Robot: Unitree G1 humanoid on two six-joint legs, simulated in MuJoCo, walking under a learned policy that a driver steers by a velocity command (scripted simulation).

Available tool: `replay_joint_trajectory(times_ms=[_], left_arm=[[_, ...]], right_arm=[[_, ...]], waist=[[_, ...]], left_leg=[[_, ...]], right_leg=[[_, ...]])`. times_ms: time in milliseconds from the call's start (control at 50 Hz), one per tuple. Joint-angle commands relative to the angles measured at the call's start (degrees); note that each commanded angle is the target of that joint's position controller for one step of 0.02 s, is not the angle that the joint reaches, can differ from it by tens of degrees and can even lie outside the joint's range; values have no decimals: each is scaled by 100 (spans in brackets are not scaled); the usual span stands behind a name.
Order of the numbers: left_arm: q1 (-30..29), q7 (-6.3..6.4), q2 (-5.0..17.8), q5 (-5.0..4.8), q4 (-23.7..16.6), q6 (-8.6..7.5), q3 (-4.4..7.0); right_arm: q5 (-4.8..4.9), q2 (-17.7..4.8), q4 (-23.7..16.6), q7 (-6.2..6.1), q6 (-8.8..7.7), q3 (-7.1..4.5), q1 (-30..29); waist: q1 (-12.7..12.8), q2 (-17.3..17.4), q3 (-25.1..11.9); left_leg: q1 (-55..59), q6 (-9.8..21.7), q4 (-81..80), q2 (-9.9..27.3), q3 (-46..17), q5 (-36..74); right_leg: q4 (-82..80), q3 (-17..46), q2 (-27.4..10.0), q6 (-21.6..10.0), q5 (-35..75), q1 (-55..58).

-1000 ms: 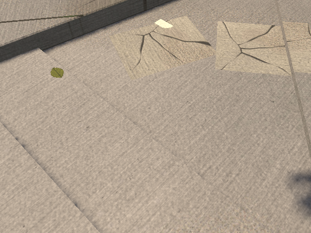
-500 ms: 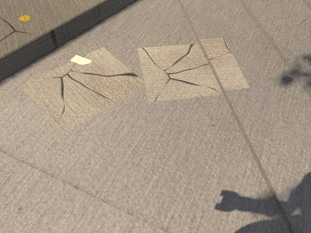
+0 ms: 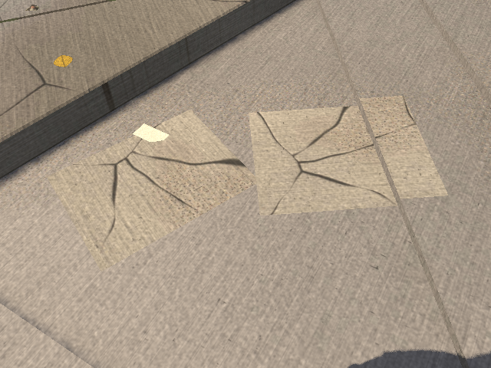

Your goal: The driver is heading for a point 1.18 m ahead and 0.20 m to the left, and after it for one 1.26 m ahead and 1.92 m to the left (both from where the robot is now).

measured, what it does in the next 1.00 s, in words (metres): goes down: left foot, then right foot 0.04 m lower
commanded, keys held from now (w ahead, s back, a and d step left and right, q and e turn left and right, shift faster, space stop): w+q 0.44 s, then w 0.20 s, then w+e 0.36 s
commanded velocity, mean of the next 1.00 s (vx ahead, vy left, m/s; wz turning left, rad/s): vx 0.50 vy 0.00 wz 0.22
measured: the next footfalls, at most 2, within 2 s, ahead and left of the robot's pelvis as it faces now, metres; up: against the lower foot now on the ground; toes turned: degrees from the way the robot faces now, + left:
left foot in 0.28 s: +0.31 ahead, +0.15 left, +0.00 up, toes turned +14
right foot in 0.74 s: +0.63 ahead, +0.01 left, -0.04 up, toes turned +22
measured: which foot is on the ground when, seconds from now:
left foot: up 0.00-0.26, down 0.28-0.74, up 0.76-1.00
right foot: down 0.00-0.28, up 0.30-0.72, down 0.74-1.00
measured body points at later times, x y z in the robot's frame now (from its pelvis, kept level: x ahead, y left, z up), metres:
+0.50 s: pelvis +0.27 +0.06 +0.00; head +0.31 +0.07 +0.45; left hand +0.37 +0.37 -0.10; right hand +0.43 -0.18 -0.12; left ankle +0.27 +0.14 -0.74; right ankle +0.35 -0.10 -0.69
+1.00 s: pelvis +0.57 +0.06 -0.04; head +0.61 +0.05 +0.41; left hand +0.53 +0.32 -0.16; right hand +0.82 -0.14 -0.14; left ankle +0.62 +0.26 -0.72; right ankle +0.59 -0.01 -0.78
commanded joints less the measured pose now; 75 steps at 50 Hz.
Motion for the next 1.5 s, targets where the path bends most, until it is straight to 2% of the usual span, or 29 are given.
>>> replay_joint_trajectory(times_ms=[20, 180, 240, 280, 300, 320, 340, 360, 400, 480, 560, 640, 700, 740, 760, 780, 800, 820, 880, 940, 1120, 1220, 1240, 1260, 1280, 1300, 1340, 1400, 1500], left_arm=[[-342, 116, 835, -10, -304, -164, 211], [233, 250, 992, -82, 155, 14, 236], [151, 315, 1235, -82, 105, 156, 281], [41, 364, 1379, -81, 46, 220, 305], [18, 356, 1276, -110, -68, 162, 261], [368, 199, 621, -24, -226, -7, 37], [-65, 94, 927, -150, -389, -244, 69], [-618, 38, 1117, -295, -633, -367, 118], [-791, 81, 1010, -142, -663, -383, 127], [-699, 87, 764, -51, -629, -171, 123], [-1117, -61, 579, -34, -669, -174, -7], [-1430, -167, 820, -128, -753, -169, 18], [-915, -184, 941, -205, -525, -105, 52], [402, -168, 1148, -178, 12, -62, 202], [792, -210, 1417, -76, 163, -84, 265], [409, -243, 1536, -59, -102, -76, 185], [578, -264, 1734, -191, -87, -62, 301], [142, -249, 1150, -102, -299, -54, 169], [-188, -107, 1016, -33, -306, -118, 100], [160, 79, 1035, -96, -214, -113, 122], [946, 289, 987, -222, -32, 192, 193], [708, 318, 929, -176, -154, 258, 229], [581, 284, 738, -114, -251, 233, 161], [1088, 280, 426, -113, -314, 184, 63], [1598, 269, 444, -218, -288, 133, 16], [1169, 254, 928, -263, -268, 118, 115], [251, 232, 974, -159, -468, 96, 147], [191, 187, 744, -116, -542, 89, 131], [-648, 139, 509, -42, -841, 62, -12]], right_arm=[[-20, -255, -325, 46, -65, -52, -35], [1, -182, -921, 363, -118, 30, -1222], [-21, -335, -1060, 457, -81, -41, -1098], [-12, -695, -873, 422, -36, -226, -57], [-21, -1136, -653, 327, -25, -424, 854], [7, -1521, -565, 241, -4, -533, 1191], [15, -1185, -636, 236, -21, -397, 1234], [-3, -1036, -743, 231, -51, -338, 895], [-1, -742, -862, 232, -87, -270, 280], [-55, -655, -966, 43, -90, -228, -82], [-57, -803, -800, -103, -70, -292, 129], [-24, -680, -593, -111, -132, -275, 442], [-149, -687, -575, -87, -124, -275, 239], [-174, -434, -544, -44, -122, -223, 41], [-246, -166, -583, -45, -162, -169, 444], [-255, 167, -585, 12, -255, -57, 1416], [24, -213, -650, 29, -333, -84, 1612], [119, -697, -819, -37, -319, -214, 339], [-162, -621, -1024, -159, -209, -216, -154], [-230, -436, -1071, -145, -194, -192, -488], [-94, -109, -1415, 81, -356, -33, -1873], [-125, -544, -1145, 58, -494, -174, -940], [-201, -753, -1001, 21, -506, -248, -161], [-280, -1181, -873, 4, -470, -348, 658], [-160, -1154, -619, 87, -394, -369, 947], [-45, -702, -676, 99, -384, -254, 695], [-100, -427, -710, 108, -328, -137, 91], [-169, -297, -616, 125, -334, -57, -54], [-84, -729, -373, 68, -299, -141, 239]], waist=[[-53, -545, -105], [289, -463, 251], [49, -721, 1], [-536, -842, -541], [-984, -405, -1001], [-769, 899, -1546], [-863, 744, -1976], [-867, 450, -1349], [-383, -481, -559], [-8, -100, -153], [-272, 141, -156], [-357, 100, 26], [1, 105, 52], [554, -287, -439], [432, -1622, -639], [-304, -2579, -696], [-166, -2245, -1154], [168, -815, -454], [-63, -907, -211], [38, -860, -262], [461, -826, -58], [-103, -996, -367], [-475, -819, -978], [-512, 260, -1808], [-356, 1506, -1905], [-443, 760, -1052], [-332, -16, -17], [-68, 244, -36], [-241, 71, 15]], left_leg=[[-266, 93, -867, 121, -233, 1055], [-564, 427, -2197, -105, 317, 1695], [227, 665, -2181, -545, 946, 623], [1755, 952, -2351, -874, 1066, 353], [3606, 1390, -2668, -550, 431, 895], [5664, 2348, -3067, 738, -2187, 345], [6037, 2439, -3666, 1024, -3392, 242], [5544, 2173, -3830, 951, -2873, 645], [4122, 1914, -3972, 617, -2061, 1355], [2503, 1790, -4436, 243, -1268, 1304], [1902, 1381, -4272, -130, -434, 484], [2138, 1212, -3600, 297, -662, -427], [2671, 1052, -3092, 640, -515, -154], [2406, 799, -1446, 272, 92, 744], [1536, 591, 894, -425, 725, -640], [-210, 318, 2495, -898, 422, -2412], [-1037, 280, 2543, -739, -18, -2128], [-1022, 356, 1840, -391, -103, -1217], [-436, 153, 687, -6, -286, -553], [-170, -13, -440, -98, -111, -235], [789, -242, -2886, -704, 71, 1417], [2295, 188, -3479, -604, 133, 1077], [3551, 504, -3224, -81, -262, 1024], [5482, 1204, -3227, 999, -1959, 669], [5892, 1756, -3872, 1760, -3841, -549], [5252, 1593, -4083, 1595, -3661, -1503], [3818, 1337, -4396, 1090, -2322, -799], [3080, 1285, -4728, 705, -1478, 344], [2886, 1319, -4996, 575, -658, 1283]], right_leg=[[-937, 649, -1667, -603, 2817, 333], [-557, -164, -1884, -327, 3258, 1576], [375, -412, -1933, -193, 5557, 1666], [1981, -481, -1856, -65, 6267, 1215], [3629, -581, -1515, 186, 5261, -162], [5749, -355, -439, 530, -19, -2662], [6149, 758, -188, 378, -1876, -3316], [5824, 1016, -512, 228, -1655, -3639], [4676, 941, -831, 291, -1194, -3245], [3014, 747, -939, 644, -224, -2261], [1248, 552, -655, 703, 2486, -1427], [1061, 925, -918, 447, 2555, -1643], [1212, 829, -1051, 284, 1704, -1811], [1230, 487, -781, 167, 1346, -383], [1271, 1107, -1082, -74, 2411, 459], [1013, 3440, -1796, -809, 2156, 1385], [-142, 5187, -2427, -1358, -782, 1896], [-611, 4667, -2145, -1065, -1751, 1092], [-481, 3879, -1789, -1055, -590, 72], [-571, 3118, -1488, -974, 780, 53], [-269, 2588, -1055, -692, 1204, -73], [688, 2795, -1037, -455, 1926, 126], [1739, 2473, -795, -299, 1963, -313], [3496, 1794, -68, 73, 397, -1755], [4666, 1485, 85, 239, -2160, -3016], [5159, 1593, -272, 234, -1887, -3565], [4939, 1234, -627, 252, -1049, -3506], [4259, 1005, -972, 310, -597, -2974], [2669, 726, -1044, 477, 636, -2909]])
Keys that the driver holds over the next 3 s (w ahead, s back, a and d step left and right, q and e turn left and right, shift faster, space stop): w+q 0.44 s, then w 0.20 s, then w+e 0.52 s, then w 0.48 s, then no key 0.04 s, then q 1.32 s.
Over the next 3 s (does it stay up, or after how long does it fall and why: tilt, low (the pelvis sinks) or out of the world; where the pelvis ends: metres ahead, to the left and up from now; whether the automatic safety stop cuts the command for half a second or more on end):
stays up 1.09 0.14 -0.04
